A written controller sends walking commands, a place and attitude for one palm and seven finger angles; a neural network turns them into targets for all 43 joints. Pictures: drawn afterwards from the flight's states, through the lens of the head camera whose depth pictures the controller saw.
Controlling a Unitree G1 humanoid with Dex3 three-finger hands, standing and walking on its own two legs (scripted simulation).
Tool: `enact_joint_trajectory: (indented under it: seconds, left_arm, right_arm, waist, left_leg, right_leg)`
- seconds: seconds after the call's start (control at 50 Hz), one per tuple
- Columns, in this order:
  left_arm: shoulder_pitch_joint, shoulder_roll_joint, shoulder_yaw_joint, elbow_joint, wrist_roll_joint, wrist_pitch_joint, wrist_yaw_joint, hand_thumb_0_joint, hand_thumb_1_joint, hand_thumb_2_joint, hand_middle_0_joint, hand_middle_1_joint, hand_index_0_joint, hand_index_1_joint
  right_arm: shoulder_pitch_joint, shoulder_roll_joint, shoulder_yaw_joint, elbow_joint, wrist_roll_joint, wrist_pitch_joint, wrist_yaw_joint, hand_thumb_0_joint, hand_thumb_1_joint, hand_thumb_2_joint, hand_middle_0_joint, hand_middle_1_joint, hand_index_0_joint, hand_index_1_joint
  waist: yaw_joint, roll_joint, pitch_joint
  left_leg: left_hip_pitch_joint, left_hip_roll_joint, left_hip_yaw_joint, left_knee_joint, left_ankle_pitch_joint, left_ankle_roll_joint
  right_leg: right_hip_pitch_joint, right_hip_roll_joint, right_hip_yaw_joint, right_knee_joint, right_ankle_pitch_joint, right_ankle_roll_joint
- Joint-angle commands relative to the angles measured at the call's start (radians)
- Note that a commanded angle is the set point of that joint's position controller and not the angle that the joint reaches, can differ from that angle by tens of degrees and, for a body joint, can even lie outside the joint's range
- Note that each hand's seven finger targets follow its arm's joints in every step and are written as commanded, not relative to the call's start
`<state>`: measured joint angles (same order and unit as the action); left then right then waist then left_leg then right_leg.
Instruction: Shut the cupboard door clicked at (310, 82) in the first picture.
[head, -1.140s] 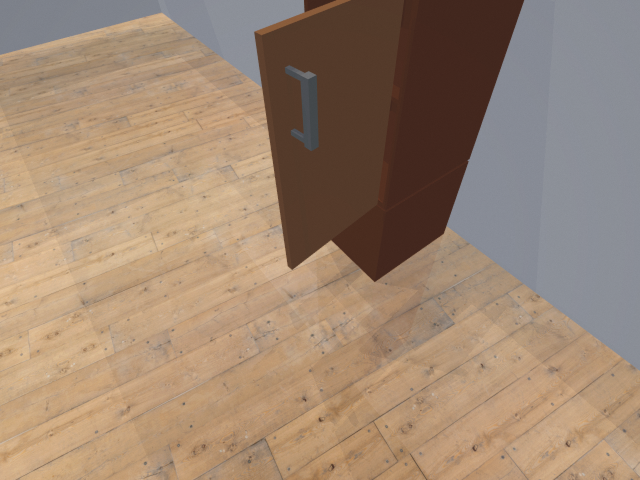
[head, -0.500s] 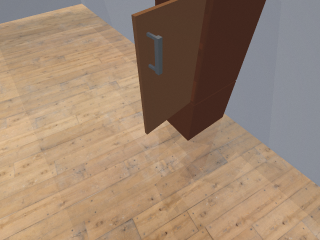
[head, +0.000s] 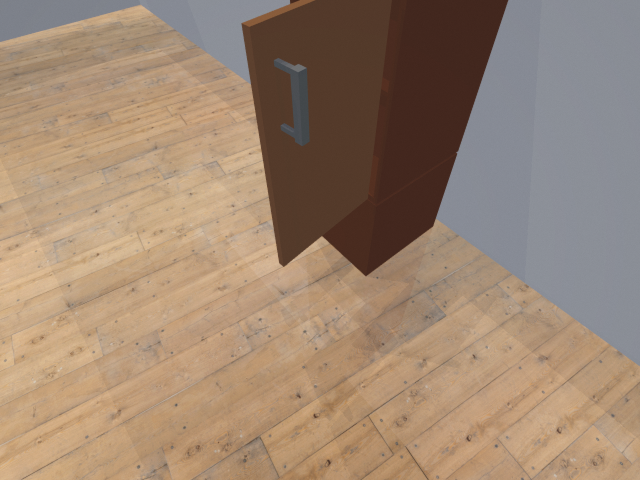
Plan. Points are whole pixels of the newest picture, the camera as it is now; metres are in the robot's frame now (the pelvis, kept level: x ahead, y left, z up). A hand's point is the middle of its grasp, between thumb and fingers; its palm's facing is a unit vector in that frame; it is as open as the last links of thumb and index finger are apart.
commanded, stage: walk around to get in front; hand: left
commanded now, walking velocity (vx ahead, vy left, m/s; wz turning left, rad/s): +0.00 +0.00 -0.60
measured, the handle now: (292, 103) +0.66 +0.09 +0.11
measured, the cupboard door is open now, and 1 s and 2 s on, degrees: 97 97 97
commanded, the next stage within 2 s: none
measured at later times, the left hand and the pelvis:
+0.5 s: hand out of the picture +0.06 +0.15 -0.16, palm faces -0.19 -0.94 -0.29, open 7.4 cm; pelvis -0.03 -0.04 +0.00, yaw -14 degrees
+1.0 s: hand out of the picture +0.14 +0.15 -0.17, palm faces -0.43 -0.87 -0.24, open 7.4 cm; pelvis -0.04 -0.01 +0.00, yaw -30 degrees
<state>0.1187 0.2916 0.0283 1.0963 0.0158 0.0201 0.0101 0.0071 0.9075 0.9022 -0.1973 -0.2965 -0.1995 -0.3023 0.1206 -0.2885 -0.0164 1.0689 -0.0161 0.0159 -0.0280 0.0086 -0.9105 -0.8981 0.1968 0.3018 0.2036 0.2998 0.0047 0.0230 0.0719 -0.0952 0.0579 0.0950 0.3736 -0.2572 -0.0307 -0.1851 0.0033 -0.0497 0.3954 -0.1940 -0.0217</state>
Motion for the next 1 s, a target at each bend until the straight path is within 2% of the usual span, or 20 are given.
enact_joint_trajectory:
  seconds: [0.0,0.1,0.14,0.18,0.22,0.24,0.26,0.28,0.3,0.34,0.44,0.64,0.7,0.74,0.76,0.78,0.82,0.84,0.88,0.98]
  left_arm:
    - [0.015,0.153,0.044,-0.093,0.003,0.009,0.002,0.000,0.900,0.900,-0.200,-0.300,-0.200,-0.300]
    - [0.014,0.102,0.055,-0.156,0.006,0.023,-0.015,0.000,0.900,0.900,-0.200,-0.300,-0.200,-0.300]
    - [0.003,0.067,0.060,-0.180,0.006,0.033,-0.021,0.000,0.900,0.900,-0.200,-0.300,-0.200,-0.300]
    - [0.007,0.054,0.068,-0.199,0.006,0.041,-0.025,0.000,0.900,0.900,-0.200,-0.300,-0.200,-0.300]
    - [0.089,0.041,0.075,-0.186,0.008,0.026,-0.033,0.000,0.900,0.900,-0.200,-0.300,-0.200,-0.300]
    - [0.177,0.066,0.086,-0.164,0.013,0.017,-0.034,0.000,0.900,0.900,-0.200,-0.300,-0.200,-0.300]
    - [0.240,0.176,0.112,-0.148,0.026,0.000,-0.018,0.000,0.900,0.900,-0.200,-0.300,-0.200,-0.300]
    - [0.262,0.219,0.114,-0.138,0.009,0.001,-0.001,0.000,0.900,0.900,-0.200,-0.300,-0.200,-0.300]
    - [0.236,0.202,0.110,-0.149,0.005,0.002,0.009,0.000,0.900,0.900,-0.200,-0.300,-0.200,-0.300]
    - [0.106,0.140,0.103,-0.201,0.007,0.006,0.014,0.000,0.900,0.900,-0.200,-0.300,-0.200,-0.300]
    - [0.126,0.108,0.092,-0.199,0.008,-0.010,0.017,0.000,0.900,0.900,-0.200,-0.300,-0.200,-0.300]
    - [0.159,0.128,0.106,-0.195,0.017,0.002,0.011,0.000,0.900,0.900,-0.200,-0.300,-0.200,-0.300]
    - [0.104,0.134,0.107,-0.210,0.011,0.010,0.008,0.000,0.900,0.900,-0.200,-0.300,-0.200,-0.300]
    - [0.061,0.085,0.092,-0.231,-0.001,0.013,0.003,0.000,0.900,0.900,-0.200,-0.300,-0.200,-0.300]
    - [0.060,0.033,0.080,-0.258,-0.015,0.015,-0.013,0.000,0.900,0.900,-0.200,-0.300,-0.200,-0.300]
    - [-0.003,0.071,0.086,-0.273,0.000,0.015,-0.020,0.000,0.900,0.900,-0.200,-0.300,-0.200,-0.300]
    - [0.048,0.076,0.103,-0.264,0.016,0.018,-0.041,0.000,0.900,0.900,-0.200,-0.300,-0.200,-0.300]
    - [0.057,0.071,0.104,-0.239,0.017,0.025,-0.043,0.000,0.900,0.900,-0.200,-0.300,-0.200,-0.300]
    - [0.048,0.049,0.094,-0.253,0.008,0.032,-0.050,0.000,0.900,0.900,-0.200,-0.300,-0.200,-0.300]
    - [-0.014,0.017,0.071,-0.278,0.003,0.018,-0.060,0.000,0.900,0.900,-0.200,-0.300,-0.200,-0.300]
  right_arm:
    - [0.087,-0.132,-0.042,-0.064,-0.002,0.010,-0.016,0.000,-0.900,-0.900,0.200,0.300,0.200,0.300]
    - [0.089,-0.154,-0.068,-0.106,-0.010,0.007,-0.022,0.000,-0.900,-0.900,0.200,0.300,0.200,0.300]
    - [0.093,-0.160,-0.073,-0.112,-0.015,-0.003,-0.021,0.000,-0.900,-0.900,0.200,0.300,0.200,0.300]
    - [0.069,-0.150,-0.074,-0.130,-0.020,-0.008,-0.022,0.000,-0.900,-0.900,0.200,0.300,0.200,0.300]
    - [0.024,-0.147,-0.077,-0.143,-0.022,-0.009,-0.024,0.000,-0.900,-0.900,0.200,0.300,0.200,0.300]
    - [-0.008,-0.146,-0.080,-0.156,-0.013,-0.004,-0.023,0.000,-0.900,-0.900,0.200,0.300,0.200,0.300]
    - [0.002,-0.072,-0.073,-0.181,0.003,0.004,-0.020,0.000,-0.900,-0.900,0.200,0.300,0.200,0.300]
    - [-0.027,-0.046,-0.066,-0.203,0.009,0.014,-0.016,0.000,-0.900,-0.900,0.200,0.300,0.200,0.300]
    - [0.012,-0.054,-0.066,-0.191,0.012,0.025,-0.013,0.000,-0.900,-0.900,0.200,0.300,0.200,0.300]
    - [0.000,-0.048,-0.075,-0.174,0.007,0.028,-0.003,0.000,-0.900,-0.900,0.200,0.300,0.200,0.300]
    - [0.008,-0.010,-0.062,-0.168,0.006,0.024,-0.001,0.000,-0.900,-0.900,0.200,0.300,0.200,0.300]
    - [-0.066,-0.016,-0.061,-0.220,0.021,0.011,-0.011,0.000,-0.900,-0.900,0.200,0.300,0.200,0.300]
    - [0.007,-0.022,-0.061,-0.206,0.025,0.006,-0.016,0.000,-0.900,-0.900,0.200,0.300,0.200,0.300]
    - [0.097,-0.076,-0.071,-0.182,0.020,-0.009,-0.026,0.000,-0.900,-0.900,0.200,0.300,0.200,0.300]
    - [0.094,-0.176,-0.089,-0.198,0.000,-0.016,-0.032,0.000,-0.900,-0.900,0.200,0.300,0.200,0.300]
    - [0.089,-0.207,-0.089,-0.211,-0.006,-0.011,-0.038,0.000,-0.900,-0.900,0.200,0.300,0.200,0.300]
    - [-0.002,-0.141,-0.067,-0.252,-0.020,-0.022,-0.037,0.000,-0.900,-0.900,0.200,0.300,0.200,0.300]
    - [-0.029,-0.117,-0.057,-0.254,-0.019,-0.028,-0.037,0.000,-0.900,-0.900,0.200,0.300,0.200,0.300]
    - [-0.005,-0.098,-0.057,-0.255,-0.022,-0.025,-0.035,0.000,-0.900,-0.900,0.200,0.300,0.200,0.300]
    - [0.116,-0.147,-0.079,-0.216,-0.022,-0.017,-0.023,0.000,-0.900,-0.900,0.200,0.300,0.200,0.300]
  waist:
    - [-0.024,-0.037,-0.085]
    - [-0.022,0.084,-0.060]
    - [-0.021,0.192,-0.043]
    - [-0.007,0.192,-0.019]
    - [0.040,0.142,-0.049]
    - [0.085,0.025,-0.071]
    - [0.102,-0.329,-0.092]
    - [0.110,-0.389,-0.068]
    - [0.077,-0.301,-0.078]
    - [0.025,-0.161,-0.055]
    - [0.018,-0.112,-0.151]
    - [0.050,-0.177,-0.155]
    - [0.004,-0.156,-0.161]
    - [-0.047,-0.042,-0.175]
    - [-0.049,0.260,-0.137]
    - [-0.062,0.227,-0.083]
    - [0.011,0.075,-0.071]
    - [0.033,0.178,-0.081]
    - [0.021,0.179,-0.064]
    - [-0.036,0.206,-0.122]
  left_leg:
    - [-0.008,0.121,-0.019,0.044,0.185,0.025]
    - [-0.026,0.234,-0.098,-0.011,0.136,0.090]
    - [-0.030,0.353,-0.164,-0.072,0.261,0.180]
    - [-0.073,0.376,-0.131,-0.051,0.334,0.200]
    - [-0.094,0.318,-0.038,0.095,0.400,0.130]
    - [-0.151,0.244,0.022,0.257,0.308,0.071]
    - [-0.348,0.066,0.093,0.554,-0.091,-0.011]
    - [-0.452,-0.033,-0.026,0.758,-0.407,-0.026]
    - [-0.460,0.007,-0.126,0.843,-0.361,-0.015]
    - [-0.469,0.032,-0.129,0.874,-0.205,-0.025]
    - [-0.409,0.010,-0.103,0.706,-0.135,-0.043]
    - [-0.329,-0.041,-0.124,0.406,-0.213,-0.024]
    - [-0.172,-0.059,-0.122,0.207,-0.124,-0.008]
    - [0.122,0.060,-0.203,-0.046,-0.030,0.028]
    - [0.184,0.331,-0.484,-0.163,-0.062,0.117]
    - [0.029,0.461,-0.543,-0.174,0.040,0.205]
    - [-0.101,0.365,-0.373,-0.117,0.227,0.225]
    - [-0.107,0.307,-0.298,-0.073,0.354,0.194]
    - [-0.050,0.238,-0.152,-0.010,0.501,0.159]
    - [0.033,0.236,-0.066,0.084,0.596,0.124]
  right_leg:
    - [-0.031,-0.127,0.144,0.052,0.354,-0.028]
    - [-0.167,-0.037,0.101,0.261,0.149,-0.005]
    - [-0.236,-0.001,0.042,0.493,-0.276,0.015]
    - [-0.239,-0.034,0.064,0.549,-0.344,0.014]
    - [-0.101,-0.043,0.029,0.341,-0.237,0.008]
    - [0.001,-0.041,0.031,0.166,-0.034,0.004]
    - [0.112,-0.251,0.396,-0.075,0.269,-0.058]
    - [0.087,-0.372,0.596,-0.103,0.550,-0.131]
    - [0.071,-0.365,0.539,-0.099,0.365,-0.185]
    - [-0.027,-0.275,0.514,-0.123,0.048,-0.167]
    - [0.066,-0.202,0.396,-0.057,0.268,-0.152]
    - [0.088,-0.186,0.544,-0.038,0.343,-0.178]
    - [-0.018,-0.148,0.550,-0.017,0.287,-0.133]
    - [-0.276,-0.029,0.436,0.077,0.030,-0.035]
    - [-0.475,0.103,0.240,0.305,-0.296,0.029]
    - [-0.463,0.069,0.145,0.541,-0.413,0.063]
    - [-0.393,0.030,0.118,0.765,-0.299,0.081]
    - [-0.402,0.018,0.125,0.791,-0.276,0.087]
    - [-0.404,0.003,0.079,0.742,-0.266,0.090]
    - [-0.246,0.017,-0.047,0.391,-0.244,0.067]
